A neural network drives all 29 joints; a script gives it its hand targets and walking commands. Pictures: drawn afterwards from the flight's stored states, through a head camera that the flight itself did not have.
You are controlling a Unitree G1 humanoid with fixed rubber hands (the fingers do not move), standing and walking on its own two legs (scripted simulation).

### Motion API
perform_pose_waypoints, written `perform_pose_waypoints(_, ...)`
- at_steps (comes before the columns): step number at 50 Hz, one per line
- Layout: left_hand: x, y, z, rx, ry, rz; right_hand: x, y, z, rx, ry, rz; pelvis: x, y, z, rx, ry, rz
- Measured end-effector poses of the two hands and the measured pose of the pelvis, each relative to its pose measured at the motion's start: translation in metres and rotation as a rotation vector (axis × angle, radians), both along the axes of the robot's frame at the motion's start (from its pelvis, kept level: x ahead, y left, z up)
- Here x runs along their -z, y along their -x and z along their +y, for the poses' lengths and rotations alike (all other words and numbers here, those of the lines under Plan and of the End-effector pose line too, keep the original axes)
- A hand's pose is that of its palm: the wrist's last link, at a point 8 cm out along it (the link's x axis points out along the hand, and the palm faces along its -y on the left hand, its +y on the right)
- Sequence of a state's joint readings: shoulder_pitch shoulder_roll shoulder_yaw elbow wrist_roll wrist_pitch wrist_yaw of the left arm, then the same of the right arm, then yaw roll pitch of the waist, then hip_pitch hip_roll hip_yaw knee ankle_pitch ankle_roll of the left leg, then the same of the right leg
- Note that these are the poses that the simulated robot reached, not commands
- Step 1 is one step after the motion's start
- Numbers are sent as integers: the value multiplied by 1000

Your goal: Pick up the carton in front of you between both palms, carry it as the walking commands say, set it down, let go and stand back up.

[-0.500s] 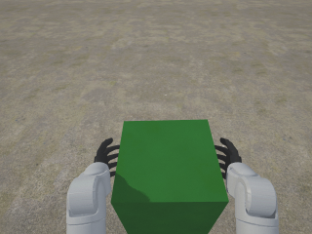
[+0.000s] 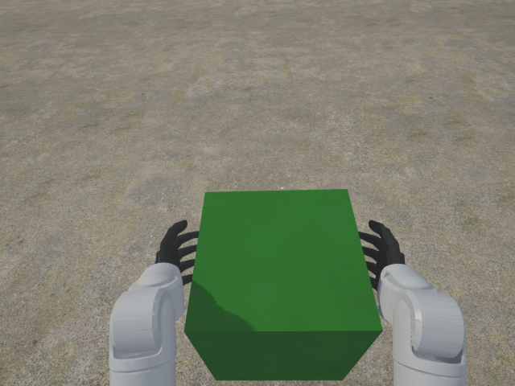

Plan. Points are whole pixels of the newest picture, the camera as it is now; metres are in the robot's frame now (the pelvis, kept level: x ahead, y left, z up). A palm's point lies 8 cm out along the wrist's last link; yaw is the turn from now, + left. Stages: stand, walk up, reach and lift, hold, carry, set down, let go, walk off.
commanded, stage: carry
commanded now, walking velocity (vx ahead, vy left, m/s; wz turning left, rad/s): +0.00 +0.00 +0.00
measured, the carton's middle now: (277, 291) +0.28 +0.00 +0.03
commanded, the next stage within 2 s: none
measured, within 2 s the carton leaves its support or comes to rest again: neither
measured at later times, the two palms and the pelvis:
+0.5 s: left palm (194, 170) +0.50 +0.16 +0.09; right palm (349, 164) +0.50 -0.14 +0.10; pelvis +0.23 +0.01 +0.02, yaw -2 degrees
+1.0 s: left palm (213, 148) +0.54 +0.12 +0.12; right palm (368, 149) +0.53 -0.18 +0.11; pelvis +0.27 -0.02 +0.02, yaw -3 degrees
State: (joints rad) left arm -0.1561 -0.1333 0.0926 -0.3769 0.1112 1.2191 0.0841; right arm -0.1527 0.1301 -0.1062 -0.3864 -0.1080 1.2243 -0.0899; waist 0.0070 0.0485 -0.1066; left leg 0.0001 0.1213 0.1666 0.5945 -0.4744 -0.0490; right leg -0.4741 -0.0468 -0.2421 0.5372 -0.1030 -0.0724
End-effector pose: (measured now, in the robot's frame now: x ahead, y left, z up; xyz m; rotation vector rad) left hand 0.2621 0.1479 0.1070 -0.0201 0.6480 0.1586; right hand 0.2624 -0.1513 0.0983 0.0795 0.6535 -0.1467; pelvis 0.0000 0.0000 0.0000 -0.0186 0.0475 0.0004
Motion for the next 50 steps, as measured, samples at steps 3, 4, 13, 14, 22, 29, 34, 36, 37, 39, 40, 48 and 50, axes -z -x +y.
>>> perform_pose_waypoints(3,7,-33,-6,-20,3,78,8,-37,-6,-10,-9,78,-10,-29,-9,-15,-18,9)
perform_pose_waypoints(4,8,-42,-7,-27,4,98,8,-48,-7,-17,-8,98,-14,-38,-12,-18,-24,12)
perform_pose_waypoints(13,-13,-136,-7,-26,3,51,-11,-140,-7,-16,-11,51,-31,-124,-10,-4,-42,24)
perform_pose_waypoints(14,-15,-147,-7,-18,6,42,-13,-149,-6,-9,-7,41,-30,-135,-8,-3,-38,22)
perform_pose_waypoints(22,9,-222,7,7,62,69,-7,-218,7,6,62,69,-16,-215,7,29,-44,11)
perform_pose_waypoints(29,10,-259,4,19,48,77,-1,-250,4,24,38,77,-17,-245,9,44,-37,44)
perform_pose_waypoints(34,0,-271,-4,32,32,64,-6,-259,-4,35,25,63,-22,-256,5,43,-40,51)
perform_pose_waypoints(36,-4,-273,-8,33,25,60,-8,-261,-8,34,21,59,-24,-259,2,43,-44,52)
perform_pose_waypoints(37,-6,-274,-10,33,23,57,-9,-261,-10,34,18,56,-25,-260,0,44,-45,52)
perform_pose_waypoints(39,-9,-275,-14,33,19,52,-11,-263,-14,34,15,51,-25,-262,-3,44,-49,50)
perform_pose_waypoints(40,-9,-276,-16,34,17,51,-12,-263,-15,34,14,50,-25,-263,-5,45,-50,47)
perform_pose_waypoints(48,-12,-274,-27,29,22,51,-16,-263,-26,26,23,51,-26,-269,-18,44,-57,27)
perform_pose_waypoints(50,-12,-273,-31,24,21,44,-16,-264,-31,23,19,44,-24,-266,-22,50,-60,31)
